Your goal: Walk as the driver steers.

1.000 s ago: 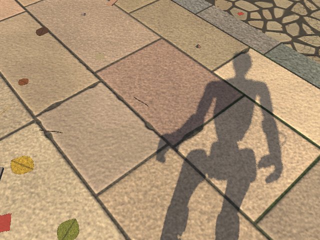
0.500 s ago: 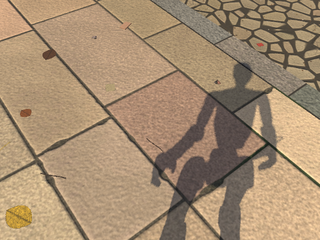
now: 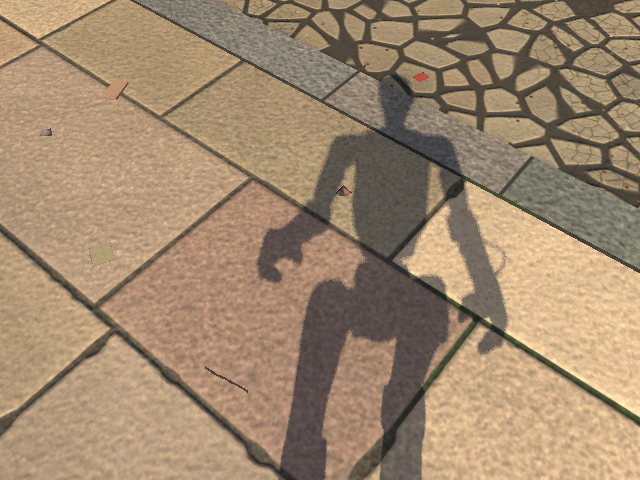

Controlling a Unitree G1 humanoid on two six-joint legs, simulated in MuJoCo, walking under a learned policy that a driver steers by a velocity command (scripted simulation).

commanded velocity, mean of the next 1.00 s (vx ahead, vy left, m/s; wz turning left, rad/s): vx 0.50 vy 0.00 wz -0.37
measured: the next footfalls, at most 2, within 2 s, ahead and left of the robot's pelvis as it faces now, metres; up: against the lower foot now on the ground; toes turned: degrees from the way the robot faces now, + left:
left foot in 0.40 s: +0.42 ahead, +0.10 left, +0.00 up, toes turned -18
right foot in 0.90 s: +0.57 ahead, -0.23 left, +0.00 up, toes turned -24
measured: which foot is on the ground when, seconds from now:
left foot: up 0.00-0.38, down 0.40-0.92, up 0.94-1.00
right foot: down 0.00-0.40, up 0.42-0.88, down 0.90-1.00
